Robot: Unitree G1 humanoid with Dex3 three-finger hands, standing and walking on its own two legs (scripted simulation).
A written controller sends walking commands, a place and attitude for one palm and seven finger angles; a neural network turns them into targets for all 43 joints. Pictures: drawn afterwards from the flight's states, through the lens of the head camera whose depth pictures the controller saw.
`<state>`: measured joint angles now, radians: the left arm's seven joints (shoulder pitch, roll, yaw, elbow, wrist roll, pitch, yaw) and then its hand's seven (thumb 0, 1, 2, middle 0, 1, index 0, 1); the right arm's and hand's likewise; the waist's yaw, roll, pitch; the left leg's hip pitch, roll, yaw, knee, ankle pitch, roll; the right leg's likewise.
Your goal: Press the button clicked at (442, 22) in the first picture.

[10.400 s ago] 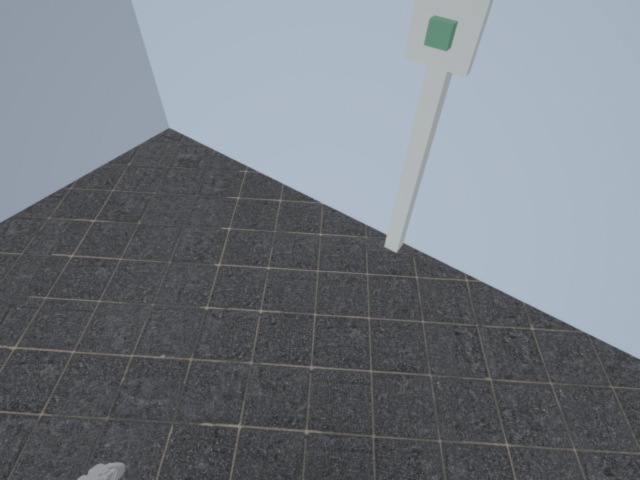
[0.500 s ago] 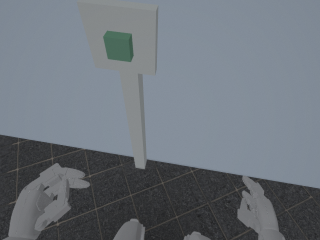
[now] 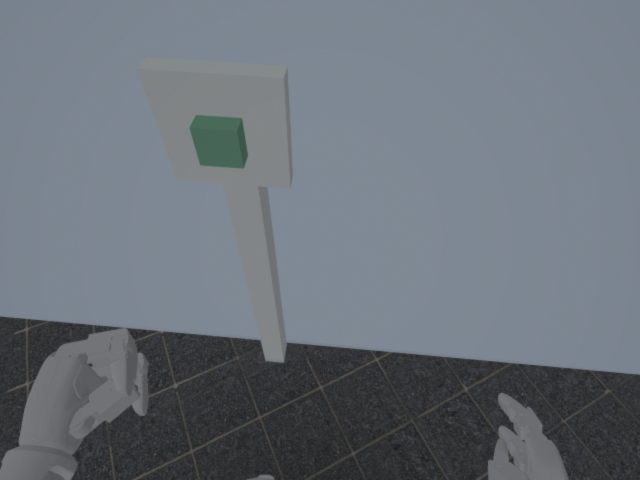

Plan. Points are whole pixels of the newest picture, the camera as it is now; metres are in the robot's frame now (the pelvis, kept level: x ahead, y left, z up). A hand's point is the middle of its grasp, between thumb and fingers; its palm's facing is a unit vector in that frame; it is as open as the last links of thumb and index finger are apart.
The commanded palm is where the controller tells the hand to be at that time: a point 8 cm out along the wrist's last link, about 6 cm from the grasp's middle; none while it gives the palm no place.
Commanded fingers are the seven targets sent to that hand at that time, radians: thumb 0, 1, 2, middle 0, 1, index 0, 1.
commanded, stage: raise the hand and make a fist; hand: left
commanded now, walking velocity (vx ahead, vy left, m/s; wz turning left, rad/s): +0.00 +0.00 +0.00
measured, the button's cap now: (221, 140) +0.51 +0.17 +0.15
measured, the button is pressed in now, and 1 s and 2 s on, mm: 0 0 0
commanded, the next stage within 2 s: aim a knuckle at the button in 0.94 s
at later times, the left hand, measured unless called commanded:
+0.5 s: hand (104, 328) +0.24 +0.23 +0.13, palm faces +0.01 -1.00 -0.07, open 3.1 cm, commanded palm +0.21 +0.28 +0.15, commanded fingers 0.00 0.90 0.90 -1.30 -1.50 -1.30 -1.50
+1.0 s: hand (119, 323) +0.24 +0.21 +0.14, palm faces +0.03 -1.00 -0.06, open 3.1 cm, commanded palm +0.21 +0.26 +0.15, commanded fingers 0.00 0.90 0.90 -1.30 -1.50 -1.30 -1.50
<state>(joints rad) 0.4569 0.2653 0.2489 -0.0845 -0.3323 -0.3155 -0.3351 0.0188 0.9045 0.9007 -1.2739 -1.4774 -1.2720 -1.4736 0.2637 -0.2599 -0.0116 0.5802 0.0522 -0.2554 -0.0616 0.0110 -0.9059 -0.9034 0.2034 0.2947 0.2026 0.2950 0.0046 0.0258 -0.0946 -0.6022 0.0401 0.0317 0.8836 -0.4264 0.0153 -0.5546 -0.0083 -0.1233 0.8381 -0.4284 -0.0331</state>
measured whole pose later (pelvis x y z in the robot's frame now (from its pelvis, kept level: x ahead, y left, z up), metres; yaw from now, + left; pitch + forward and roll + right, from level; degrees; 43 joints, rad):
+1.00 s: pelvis +0.01 +0.00 +0.03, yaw +0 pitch +1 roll -1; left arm 0.26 0.28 0.26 -0.09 -0.30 -0.06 -0.30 0.02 0.90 0.90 -1.30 -1.50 -1.30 -1.50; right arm 0.25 -0.25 0.05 0.61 0.06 -0.26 -0.07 0.01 -0.90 -0.90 0.20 0.29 0.20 0.30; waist 0.03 0.04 -0.05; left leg -0.32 0.02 0.04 0.63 -0.33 0.02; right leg -0.28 -0.01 -0.11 0.59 -0.33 -0.02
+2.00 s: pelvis +0.01 +0.00 +0.03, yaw -2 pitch +5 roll +0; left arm -0.28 0.25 0.20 0.47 -0.20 -0.17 -0.16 0.02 0.90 0.90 -1.30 -1.50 -1.30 -1.50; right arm 0.27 -0.25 0.03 0.65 0.05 -0.12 -0.05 0.01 -0.91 -0.90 0.20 0.29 0.20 0.30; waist -0.02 0.02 -0.04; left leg -0.39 0.03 0.08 0.63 -0.33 0.01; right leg -0.38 -0.01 -0.08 0.63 -0.34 -0.03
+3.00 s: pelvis +0.00 +0.00 +0.02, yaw -2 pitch +7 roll +0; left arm -0.47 0.23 0.18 0.70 -0.17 -0.27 -0.12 0.02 0.91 0.90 -1.30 -1.50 -1.30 -1.50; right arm 0.29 -0.25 0.02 0.63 0.05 -0.05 -0.03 0.01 -0.91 -0.90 0.20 0.29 0.20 0.30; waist -0.04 0.02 -0.06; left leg -0.48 0.03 0.08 0.69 -0.33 0.02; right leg -0.46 -0.01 -0.07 0.68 -0.33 -0.03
